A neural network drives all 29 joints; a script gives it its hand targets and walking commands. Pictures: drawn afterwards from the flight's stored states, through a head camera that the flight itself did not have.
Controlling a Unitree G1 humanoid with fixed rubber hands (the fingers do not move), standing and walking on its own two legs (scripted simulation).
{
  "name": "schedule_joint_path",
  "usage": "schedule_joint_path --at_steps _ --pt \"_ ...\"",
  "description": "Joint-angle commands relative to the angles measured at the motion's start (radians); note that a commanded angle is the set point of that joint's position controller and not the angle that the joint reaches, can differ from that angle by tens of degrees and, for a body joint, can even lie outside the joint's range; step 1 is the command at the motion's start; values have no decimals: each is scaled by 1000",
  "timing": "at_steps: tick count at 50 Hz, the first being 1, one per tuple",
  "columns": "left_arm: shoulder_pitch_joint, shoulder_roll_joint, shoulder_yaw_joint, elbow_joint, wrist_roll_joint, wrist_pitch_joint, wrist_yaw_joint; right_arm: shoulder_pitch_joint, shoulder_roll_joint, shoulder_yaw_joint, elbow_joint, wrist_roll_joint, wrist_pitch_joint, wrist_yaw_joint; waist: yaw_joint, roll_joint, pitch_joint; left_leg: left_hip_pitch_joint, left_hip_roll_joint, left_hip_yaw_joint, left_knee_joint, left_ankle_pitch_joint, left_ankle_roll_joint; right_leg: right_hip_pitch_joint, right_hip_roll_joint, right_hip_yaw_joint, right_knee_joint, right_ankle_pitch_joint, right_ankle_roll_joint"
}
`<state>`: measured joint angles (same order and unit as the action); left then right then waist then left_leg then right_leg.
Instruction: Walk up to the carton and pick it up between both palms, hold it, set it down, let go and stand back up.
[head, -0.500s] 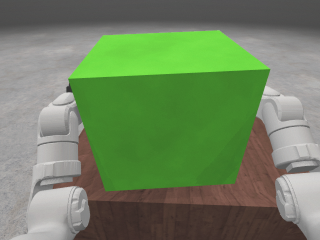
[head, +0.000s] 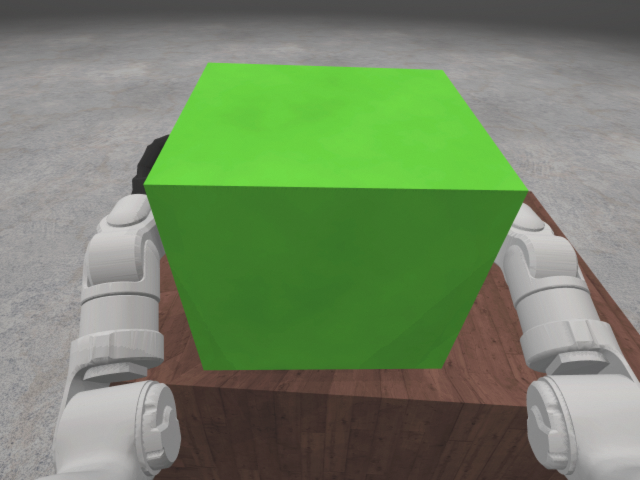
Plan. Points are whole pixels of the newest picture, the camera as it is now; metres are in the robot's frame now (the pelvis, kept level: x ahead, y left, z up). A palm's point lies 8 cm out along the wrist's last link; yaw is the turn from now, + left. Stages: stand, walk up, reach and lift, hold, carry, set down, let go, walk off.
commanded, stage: set down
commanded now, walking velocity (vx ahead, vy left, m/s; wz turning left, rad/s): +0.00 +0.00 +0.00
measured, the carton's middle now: (325, 216) +0.41 -0.01 +0.19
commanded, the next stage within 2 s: none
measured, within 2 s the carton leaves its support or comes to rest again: neither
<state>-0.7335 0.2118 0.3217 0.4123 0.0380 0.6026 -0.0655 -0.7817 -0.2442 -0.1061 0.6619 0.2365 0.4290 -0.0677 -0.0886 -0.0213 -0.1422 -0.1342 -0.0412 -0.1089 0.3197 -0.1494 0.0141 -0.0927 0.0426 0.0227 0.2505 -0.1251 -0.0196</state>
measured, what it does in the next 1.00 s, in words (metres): stands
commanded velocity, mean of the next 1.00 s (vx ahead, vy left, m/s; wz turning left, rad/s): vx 0.00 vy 0.00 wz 0.00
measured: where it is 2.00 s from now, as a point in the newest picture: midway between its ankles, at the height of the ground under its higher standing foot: outside the picture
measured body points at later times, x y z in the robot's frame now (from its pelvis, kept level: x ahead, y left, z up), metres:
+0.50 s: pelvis +0.02 +0.00 +0.00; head -0.03 +0.02 +0.45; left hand +0.42 +0.18 +0.19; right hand +0.38 -0.23 +0.18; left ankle +0.02 +0.11 -0.75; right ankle +0.01 -0.11 -0.75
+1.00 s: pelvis +0.01 +0.00 +0.00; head -0.01 +0.02 +0.45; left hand +0.43 +0.17 +0.16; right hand +0.39 -0.24 +0.15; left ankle +0.01 +0.11 -0.75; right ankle +0.01 -0.11 -0.75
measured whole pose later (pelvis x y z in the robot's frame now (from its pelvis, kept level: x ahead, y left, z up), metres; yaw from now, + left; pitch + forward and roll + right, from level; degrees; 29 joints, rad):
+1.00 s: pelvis +0.01 +0.00 +0.00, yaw -1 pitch +1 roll -1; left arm -0.68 0.18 0.22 0.58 0.01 0.36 -0.02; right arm -0.63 -0.22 -0.17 0.71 0.12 0.22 0.01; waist -0.08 -0.02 -0.11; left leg -0.18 -0.04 -0.08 0.32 -0.16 0.02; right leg -0.15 0.04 0.02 0.27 -0.15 -0.02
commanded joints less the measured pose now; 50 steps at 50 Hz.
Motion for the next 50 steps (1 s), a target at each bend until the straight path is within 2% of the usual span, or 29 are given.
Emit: schedule_joint_path --at_steps 1,9,12,15,21,24,30,34,37,43,47,50 --pt "-805 -595 -460 -247 -119 -83 -126 -921 545 291 -435 80 -146 118 -32 50 -427 125 -4 65 -16 206 -39 181 -2 -41 14 242 34" --pt "-737 -628 -535 -318 -135 -116 -90 -893 533 348 -563 97 -206 124 -15 60 -478 198 -4 58 25 350 -62 175 9 -58 39 341 38" --pt "-710 -623 -536 -321 -126 -114 -82 -859 520 350 -552 91 -206 132 -14 52 -448 209 0 55 19 341 -62 155 10 -58 31 324 37" --pt "-693 -621 -551 -359 -128 -119 -76 -837 521 369 -577 101 -213 136 -3 47 -470 211 -2 57 29 384 -62 182 9 -55 48 387 45" --pt "-659 -603 -505 -296 -103 -121 -82 -797 506 338 -511 69 -213 144 10 24 -414 193 0 66 3 309 -51 167 4 -56 35 346 49" --pt "-661 -617 -520 -298 -109 -137 -85 -792 518 338 -520 58 -230 144 -3 28 -445 193 -2 66 13 342 -55 180 3 -54 48 404 55" --pt "-658 -618 -511 -255 -102 -164 -86 -763 509 307 -475 24 -248 148 -16 30 -423 191 -2 69 8 307 -60 166 -1 -61 42 396 58" --pt "-673 -623 -511 -219 -98 -194 -82 -753 504 276 -434 -2 -269 158 -21 51 -423 190 1 67 9 295 -67 145 -7 -63 46 380 57" --pt "-686 -618 -492 -161 -98 -220 -79 -777 506 259 -415 -27 -285 166 -6 35 -419 163 -1 71 -5 232 -61 137 -10 -64 44 345 59" --pt "-717 -632 -489 -108 -103 -269 -63 -793 523 250 -384 -51 -315 181 5 25 -451 156 3 77 -7 216 -59 120 -10 -69 48 333 60" --pt "-727 -650 -503 -84 -112 -298 -53 -792 521 242 -361 -65 -336 190 6 40 -493 178 8 73 6 259 -69 106 -8 -71 51 354 60" --pt "-730 -655 -497 -51 -114 -318 -49 -798 525 239 -350 -72 -349 196 6 17 -496 169 10 73 8 256 -67 101 -8 -69 50 361 59"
